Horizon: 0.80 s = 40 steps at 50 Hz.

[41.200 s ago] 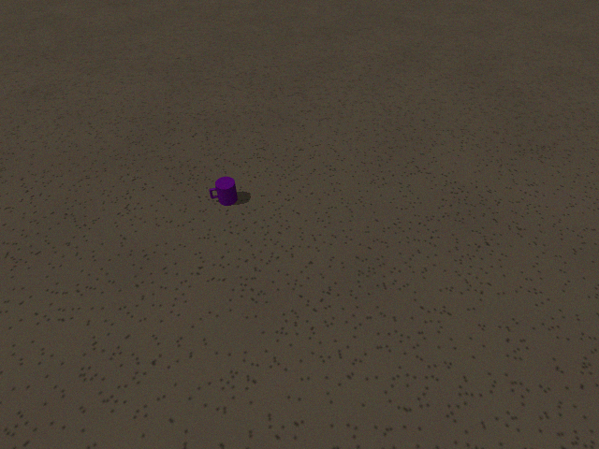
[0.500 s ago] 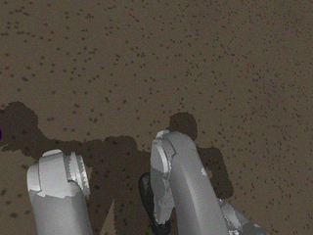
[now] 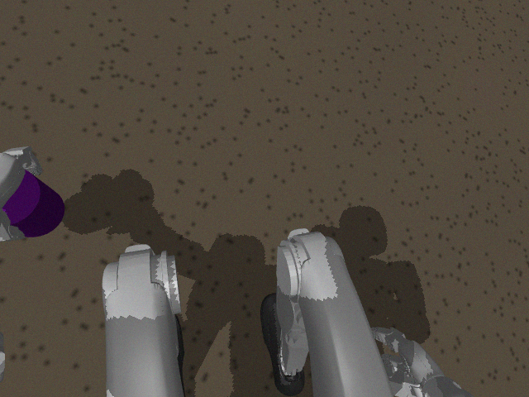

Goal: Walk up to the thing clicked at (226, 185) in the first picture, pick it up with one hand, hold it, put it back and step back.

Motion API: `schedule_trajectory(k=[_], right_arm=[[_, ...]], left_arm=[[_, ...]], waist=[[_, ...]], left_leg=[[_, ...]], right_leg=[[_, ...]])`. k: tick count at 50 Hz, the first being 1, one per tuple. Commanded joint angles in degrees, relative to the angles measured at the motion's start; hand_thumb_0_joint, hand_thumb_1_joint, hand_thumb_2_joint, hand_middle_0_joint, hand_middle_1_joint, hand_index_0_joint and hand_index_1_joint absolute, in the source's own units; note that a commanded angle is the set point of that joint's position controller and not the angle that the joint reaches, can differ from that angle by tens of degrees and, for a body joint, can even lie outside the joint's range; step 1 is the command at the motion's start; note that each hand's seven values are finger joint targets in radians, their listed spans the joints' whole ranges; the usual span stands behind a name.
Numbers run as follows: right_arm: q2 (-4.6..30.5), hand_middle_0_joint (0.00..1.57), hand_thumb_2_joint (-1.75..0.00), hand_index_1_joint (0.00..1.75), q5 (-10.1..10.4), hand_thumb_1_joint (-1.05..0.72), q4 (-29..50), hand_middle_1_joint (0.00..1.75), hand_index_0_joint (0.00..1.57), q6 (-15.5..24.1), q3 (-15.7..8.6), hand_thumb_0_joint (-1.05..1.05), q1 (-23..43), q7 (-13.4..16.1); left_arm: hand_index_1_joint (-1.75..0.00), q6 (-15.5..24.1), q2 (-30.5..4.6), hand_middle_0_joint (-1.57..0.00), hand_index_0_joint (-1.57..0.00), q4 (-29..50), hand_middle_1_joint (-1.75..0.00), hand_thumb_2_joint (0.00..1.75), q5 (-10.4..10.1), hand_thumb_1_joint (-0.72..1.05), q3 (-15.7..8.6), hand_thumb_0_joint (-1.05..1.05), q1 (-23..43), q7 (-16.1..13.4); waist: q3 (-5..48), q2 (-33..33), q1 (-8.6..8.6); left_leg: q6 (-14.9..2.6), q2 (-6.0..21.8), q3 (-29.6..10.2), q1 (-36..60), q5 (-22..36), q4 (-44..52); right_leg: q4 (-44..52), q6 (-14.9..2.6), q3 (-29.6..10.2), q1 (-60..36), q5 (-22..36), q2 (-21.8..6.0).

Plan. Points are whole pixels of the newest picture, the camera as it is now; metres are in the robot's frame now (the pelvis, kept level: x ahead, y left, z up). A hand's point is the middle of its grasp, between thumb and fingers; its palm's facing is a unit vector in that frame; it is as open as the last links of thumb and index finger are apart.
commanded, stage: settle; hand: left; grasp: from above
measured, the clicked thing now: (9, 206) +0.40 +0.37 -0.20
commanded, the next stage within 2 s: lift in 0.04 s
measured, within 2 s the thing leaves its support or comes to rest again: neither
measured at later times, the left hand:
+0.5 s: hand out of the picture +0.39 +0.36 -0.08, palm faces -0.46 -0.11 -0.88, open 11.6 cm
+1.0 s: hand out of the picture +0.33 +0.33 +0.10, palm faces -0.40 -0.14 -0.91, open 11.6 cm
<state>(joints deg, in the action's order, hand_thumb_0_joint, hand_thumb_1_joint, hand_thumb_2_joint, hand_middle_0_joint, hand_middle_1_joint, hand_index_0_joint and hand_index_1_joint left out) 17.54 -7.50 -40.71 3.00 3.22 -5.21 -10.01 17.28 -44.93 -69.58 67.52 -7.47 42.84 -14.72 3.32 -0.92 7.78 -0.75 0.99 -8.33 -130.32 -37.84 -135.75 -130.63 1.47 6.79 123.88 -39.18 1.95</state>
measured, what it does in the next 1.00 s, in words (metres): rises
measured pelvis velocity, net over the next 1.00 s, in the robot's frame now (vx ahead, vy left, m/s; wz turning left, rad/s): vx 0.01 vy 0.01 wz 0.09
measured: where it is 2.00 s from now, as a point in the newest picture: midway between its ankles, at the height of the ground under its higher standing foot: (228, 372)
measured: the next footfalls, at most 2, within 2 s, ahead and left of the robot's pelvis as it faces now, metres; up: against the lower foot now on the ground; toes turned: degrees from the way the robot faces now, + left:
none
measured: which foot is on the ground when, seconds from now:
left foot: down 0.00-1.00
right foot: down 0.00-1.00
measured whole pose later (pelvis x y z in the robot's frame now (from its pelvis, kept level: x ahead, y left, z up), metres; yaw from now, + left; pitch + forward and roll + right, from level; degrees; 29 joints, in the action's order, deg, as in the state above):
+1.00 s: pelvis +0.01 +0.01 +0.18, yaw +5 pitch +28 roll -6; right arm 14.7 1.0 -36.8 -1.5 -0.9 -7.9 -1.2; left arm 5.1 -34.0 -33.5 56.0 0.7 18.7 -3.0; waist 10.6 2.1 3.0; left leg -1.2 1.5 -3.7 -96.0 -34.9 -102.5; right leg -99.0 1.6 2.9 91.6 -35.6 1.4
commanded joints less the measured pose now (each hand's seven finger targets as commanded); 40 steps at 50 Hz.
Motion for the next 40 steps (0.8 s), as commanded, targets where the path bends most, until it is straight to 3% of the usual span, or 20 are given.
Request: schedule_trajectory(k=[1, 2, 7, 8, 10, 12, 13, 15, 19, 20, 21, 25, 26, 29, 35, 37, 40], right_arm=[[12.4, 0.2, -0.91, 0.3, 0.8, -0.92, 1.3, 0.3, 0.2, -1.0, -4.4, 0.0, -8.9, 1.3], [12.4, 0.2, -0.91, 0.3, 0.9, -0.92, 1.2, 0.3, 0.2, -1.2, -4.6, 0.0, -9.0, 1.5], [12.5, 0.2, -0.91, 0.3, 1.0, -0.92, 1.0, 0.3, 0.2, -1.3, -5.1, 0.0, -10.0, 2.0], [12.2, 0.2, -0.92, 0.3, 1.1, -0.95, 0.8, 0.3, 0.2, -1.2, -5.2, 0.0, -10.4, 2.2], [12.7, 0.2, -0.91, 0.3, 1.4, -0.93, 0.9, 0.3, 0.2, -0.9, -5.8, 0.0, -10.8, 2.3], [12.2, 0.2, -0.91, 0.3, 1.7, -0.93, 0.9, 0.3, 0.2, -0.9, -6.4, 0.0, -11.4, 2.5], [12.4, 0.2, -0.91, 0.3, 2.1, -0.93, 0.9, 0.3, 0.2, -0.9, -6.8, 0.0, -11.9, 2.6], [12.2, 0.2, -0.91, 0.3, 2.7, -0.93, 1.3, 0.3, 0.2, -1.0, -7.4, 0.0, -12.6, 2.8], [11.3, 0.2, -0.91, 0.3, 3.7, -0.93, 2.2, 0.3, 0.2, -1.8, -8.0, 0.0, -13.6, 3.3], [11.2, 0.2, -0.91, 0.3, 4.0, -0.93, 2.3, 0.3, 0.2, -2.0, -8.0, 0.0, -13.5, 3.4], [11.2, 0.2, -0.91, 0.3, 4.2, -0.93, 2.5, 0.3, 0.2, -2.0, -8.2, 0.0, -13.6, 3.6], [10.3, 0.2, -0.91, 0.3, 4.9, -0.93, 3.6, 0.3, 0.2, -2.6, -8.3, 0.0, -13.1, 4.1], [10.5, 0.2, -0.91, 0.3, 5.1, -0.93, 3.8, 0.3, 0.2, -2.7, -8.6, 0.0, -12.6, 4.3], [10.3, 0.2, -0.91, 0.3, 5.6, -0.93, 4.9, 0.3, 0.2, -2.9, -8.9, 0.0, -12.1, 4.8], [9.9, 0.2, -0.91, 0.3, 6.8, -0.92, 6.7, 0.3, 0.2, -3.4, -9.5, 0.0, -10.8, 5.7], [10.0, 0.2, -0.91, 0.3, 7.1, -0.92, 7.4, 0.3, 0.2, -3.6, -9.5, 0.0, -10.3, 6.3], [9.4, 0.2, -0.91, 0.3, 7.7, -0.92, 8.1, 0.3, 0.2, -3.7, -9.1, 0.0, -9.3, 7.2]], left_arm=[[-0.97, 1.6, -18.6, -0.94, -0.94, 11.5, -0.97, 1.07, 1.1, 0.52, -4.2, 0.0, 16.6, -3.0], [-0.98, 1.5, -19.8, -0.94, -0.93, 11.3, -0.97, 1.09, 1.6, 0.51, -5.3, 0.0, 16.0, -3.5], [-1.03, 0.4, -17.9, -0.93, -0.91, 10.2, -1.01, 1.18, 1.9, 0.51, -3.7, 0.0, 18.0, -4.4], [-1.0, -0.1, -16.6, -1.0, -0.99, 9.9, -0.98, 1.13, 1.8, 0.54, -3.1, 0.0, 17.4, -4.4], [-0.96, -1.0, -16.7, -0.98, -0.95, 9.7, -0.93, 1.17, 0.9, 0.51, -3.9, 0.0, 16.2, -4.1], [-0.98, -2.3, -15.0, -0.94, -0.91, 11.3, -0.95, 1.16, -0.5, 0.46, -2.3, 0.0, 15.4, -2.9], [-0.98, -2.8, -16.2, -0.92, -0.89, 12.2, -0.95, 1.15, -0.9, 0.45, -2.9, 0.0, 15.7, -2.3], [-0.96, -4.2, -16.3, -0.93, -0.92, 13.5, -0.94, 1.12, -2.5, 0.47, -3.0, 0.0, 14.0, -0.2], [-0.96, -4.9, -15.1, -0.98, -0.95, 19.0, -0.93, 1.15, -4.5, 0.49, -2.4, 0.0, 12.2, 3.2], [-0.96, -4.7, -16.2, -0.98, -0.96, 20.8, -0.93, 1.14, -4.8, 0.51, -3.3, 0.0, 11.8, 3.6], [-0.95, -4.5, -16.2, -1.0, -0.97, 21.1, -0.93, 1.14, -5.3, 0.52, -4.1, 0.0, 10.3, 4.0], [-0.95, -4.0, -13.7, -0.96, -0.93, 24.7, -0.93, 1.14, -6.6, 0.47, -3.1, 0.0, 6.7, 5.6], [-0.95, -3.9, -14.5, -0.94, -0.92, 26.3, -0.93, 1.12, -6.8, 0.46, -4.0, 0.0, 7.0, 5.8], [-0.97, -4.1, -12.7, -0.91, -0.89, 29.5, -0.95, 1.14, -7.1, 0.43, -2.6, 0.0, 6.3, 6.5], [-0.99, -6.8, -8.9, -0.91, -0.9, 35.9, -0.97, 1.14, -9.2, 0.45, -1.3, 0.0, -1.8, 8.3], [-0.98, -7.8, -9.8, -0.91, -0.9, 39.2, -0.97, 1.12, -9.7, 0.46, -1.8, 0.0, -2.1, 8.8], [-0.98, -9.2, -8.1, -0.9, -0.89, 42.8, -0.96, 1.1, -10.9, 0.46, -0.7, 0.0, -3.4, 9.2]], waist=[[37.0, 18.4, -0.86], [37.9, 18.1, -1.6], [36.8, 18.1, -0.05], [36.8, 17.1, -0.19], [37.0, 18.5, -0.86], [39.3, 18.2, -1.18], [40.1, 18.4, -1.6], [41.4, 17.1, -2.33], [43.3, 13.8, -2.2], [44.4, 13.9, -2.78], [43.4, 13.4, -3.01], [42.1, 12.0, -3.07], [42.7, 12.6, -3.49], [41.5, 13.8, -3.23], [40.7, 13.5, -4.39], [41.2, 13.4, -4.69], [40.6, 13.4, -4.51]], left_leg=[[-0.42, -0.8, 3.9, 30.2, 5.4, 16.1], [-0.45, -0.9, 4.4, 30.6, 6.1, 16.3], [-0.54, -0.9, 3.5, 31.5, 4.1, 18.1], [-0.59, -0.8, 3.7, 32.1, 3.8, 18.5], [-0.5, -1.0, 3.1, 32.8, 2.8, 20.1], [-0.56, -0.9, 3.6, 34.3, 2.9, 21.1], [-0.61, -1.0, 3.6, 34.5, 3.2, 21.6], [-0.8, -1.0, 4.1, 35.6, 4.7, 22.0], [-1.29, -1.1, 5.0, 36.2, 7.6, 22.3], [-1.29, -1.2, 5.2, 36.5, 8.4, 22.5], [-1.34, -1.3, 5.2, 36.4, 9.0, 22.8], [-1.43, -1.2, 5.3, 37.1, 8.0, 25.5], [-1.31, -1.2, 4.6, 38.2, 7.4, 26.8], [-1.13, -0.8, 3.8, 40.9, 5.5, 30.3], [-0.77, -0.2, 2.6, 47.5, 5.0, 37.7], [-0.78, 0.0, 2.3, 50.2, 4.0, 40.1], [-0.59, 0.2, 2.0, 53.9, 3.7, 43.5]], right_leg=[[12.4, -3.87, 2.2, -13.8, 8.4, 1.8], [12.8, -4.01, 2.0, -14.2, 8.9, 1.9], [13.5, -3.96, 2.4, -11.9, 7.6, 1.4], [14.0, -3.92, 2.3, -12.0, 7.4, 1.3], [13.9, -3.74, 2.3, -11.8, 6.8, 1.0], [15.3, -3.8, 2.0, -13.4, 7.1, 1.0], [15.7, -3.81, 1.7, -14.3, 7.3, 0.9], [17.1, -3.79, 1.0, -16.2, 8.2, 0.8], [20.1, -3.58, 0.0, -20.9, 10.4, 1.1], [20.6, -3.6, -0.4, -22.2, 11.0, 1.0], [20.8, -3.49, -0.7, -22.7, 11.4, 0.9], [23.9, -3.5, -1.2, -24.8, 10.4, 1.0], [23.7, -3.66, -1.1, -24.4, 9.8, 1.0], [25.7, -3.64, -1.0, -24.8, 8.7, 1.0], [30.3, -3.38, -1.0, -29.7, 8.9, 1.0], [32.2, -3.29, -1.1, -31.8, 8.4, 1.1], [34.9, -3.13, -1.4, -34.7, 8.6, 1.1]])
